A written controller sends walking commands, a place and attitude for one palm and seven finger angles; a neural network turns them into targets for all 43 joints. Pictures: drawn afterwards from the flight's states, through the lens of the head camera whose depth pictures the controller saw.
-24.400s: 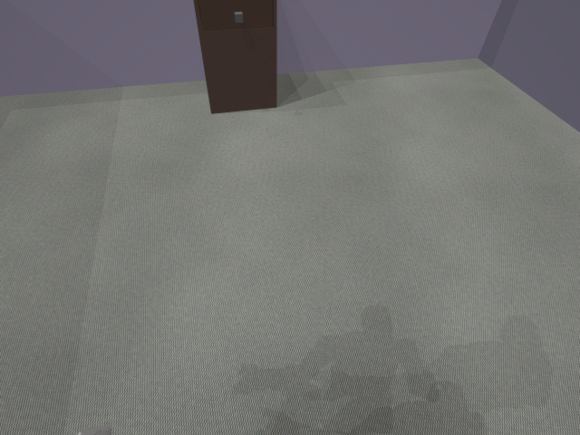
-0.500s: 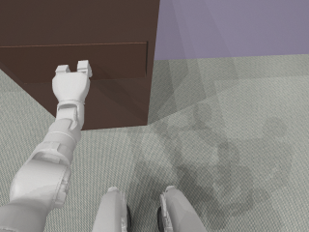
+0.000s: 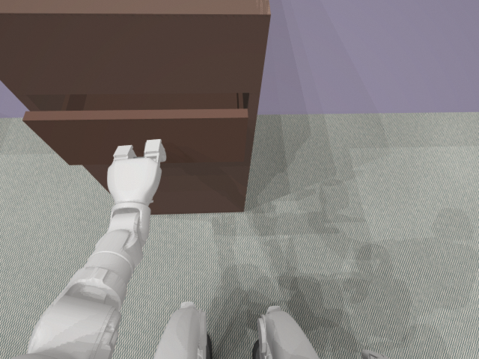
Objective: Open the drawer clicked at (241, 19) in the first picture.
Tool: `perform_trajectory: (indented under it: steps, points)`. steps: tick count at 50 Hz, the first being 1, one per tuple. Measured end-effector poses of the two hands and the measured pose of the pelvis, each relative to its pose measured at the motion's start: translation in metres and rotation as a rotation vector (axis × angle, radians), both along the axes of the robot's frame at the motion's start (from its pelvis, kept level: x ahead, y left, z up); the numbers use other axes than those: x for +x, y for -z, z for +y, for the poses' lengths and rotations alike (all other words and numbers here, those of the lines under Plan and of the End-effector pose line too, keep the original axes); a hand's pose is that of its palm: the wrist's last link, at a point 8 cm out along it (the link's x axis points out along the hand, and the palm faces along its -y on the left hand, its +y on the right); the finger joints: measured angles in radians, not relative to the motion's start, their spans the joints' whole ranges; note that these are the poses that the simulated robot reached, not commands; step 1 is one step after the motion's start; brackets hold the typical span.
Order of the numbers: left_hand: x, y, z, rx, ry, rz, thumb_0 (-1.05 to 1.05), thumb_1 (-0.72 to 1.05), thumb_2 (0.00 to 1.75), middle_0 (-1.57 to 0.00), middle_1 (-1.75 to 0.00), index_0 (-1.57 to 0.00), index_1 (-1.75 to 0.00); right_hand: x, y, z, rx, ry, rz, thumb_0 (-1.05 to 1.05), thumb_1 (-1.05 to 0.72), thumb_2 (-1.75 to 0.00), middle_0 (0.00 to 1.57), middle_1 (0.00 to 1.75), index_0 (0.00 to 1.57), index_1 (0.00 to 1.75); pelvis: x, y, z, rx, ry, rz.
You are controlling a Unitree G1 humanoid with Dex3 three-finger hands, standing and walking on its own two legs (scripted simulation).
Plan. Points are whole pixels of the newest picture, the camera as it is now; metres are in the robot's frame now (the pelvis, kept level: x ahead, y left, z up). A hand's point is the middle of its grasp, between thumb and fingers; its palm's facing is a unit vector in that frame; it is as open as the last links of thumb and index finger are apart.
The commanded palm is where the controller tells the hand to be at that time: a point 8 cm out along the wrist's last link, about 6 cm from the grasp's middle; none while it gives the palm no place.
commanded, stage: pull the drawer open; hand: left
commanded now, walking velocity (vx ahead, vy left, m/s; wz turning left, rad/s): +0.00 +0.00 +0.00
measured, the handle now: (147, 161) +0.47 +0.17 -0.06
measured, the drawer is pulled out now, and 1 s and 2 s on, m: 0.05 0.16 0.26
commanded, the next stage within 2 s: none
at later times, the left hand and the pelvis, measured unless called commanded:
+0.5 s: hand (142, 213) +0.37 +0.17 -0.08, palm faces -0.04 -0.05 -1.00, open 7.7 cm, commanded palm +0.34 +0.16 -0.02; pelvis -0.01 +0.00 +0.00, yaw +0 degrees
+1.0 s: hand (139, 246) +0.31 +0.17 -0.08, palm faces -0.04 -0.06 -1.00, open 7.7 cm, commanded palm +0.28 +0.16 -0.02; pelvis -0.01 +0.00 +0.01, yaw +1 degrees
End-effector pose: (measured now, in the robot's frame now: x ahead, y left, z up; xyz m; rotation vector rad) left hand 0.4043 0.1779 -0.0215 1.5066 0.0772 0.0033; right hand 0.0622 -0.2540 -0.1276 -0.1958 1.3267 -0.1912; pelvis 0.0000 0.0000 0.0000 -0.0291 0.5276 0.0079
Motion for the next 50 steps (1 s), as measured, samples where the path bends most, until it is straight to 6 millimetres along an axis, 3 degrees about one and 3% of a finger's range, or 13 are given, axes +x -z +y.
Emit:
perform_trajectory:
  steps: [9,30,50]
  points:
    - [-0.018,0.000,-0.001,0.009,-0.001,-0.011,0.04,0.49,0.71,-0.42,-1.35,-0.25,-1.35,0.016,0.000,0.001,0.004,-0.018,-0.040,0.00,-0.90,-0.90,0.20,0.30,0.21,0.30,-0.002,0.000,-0.001,0.001,-0.005,-0.016]
    - [-0.059,0.000,-0.002,0.012,-0.008,-0.006,0.04,0.50,0.69,-0.42,-1.35,-0.23,-1.35,0.019,-0.001,0.006,0.028,-0.025,-0.056,0.01,-0.90,-0.90,0.20,0.30,0.21,0.30,-0.006,-0.004,-0.001,0.008,-0.003,-0.047]
    - [-0.109,0.000,-0.003,0.005,-0.017,-0.006,0.04,0.51,0.68,-0.42,-1.35,-0.24,-1.35,0.067,-0.010,0.013,0.036,-0.095,-0.176,0.01,-0.91,-0.90,0.20,0.30,0.20,0.30,-0.006,-0.006,-0.002,0.010,-0.013,-0.078]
